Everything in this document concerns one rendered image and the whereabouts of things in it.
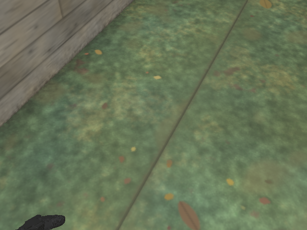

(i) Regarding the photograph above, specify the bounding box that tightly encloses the robot left hand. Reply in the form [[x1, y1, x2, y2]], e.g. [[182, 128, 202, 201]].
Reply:
[[15, 215, 65, 230]]

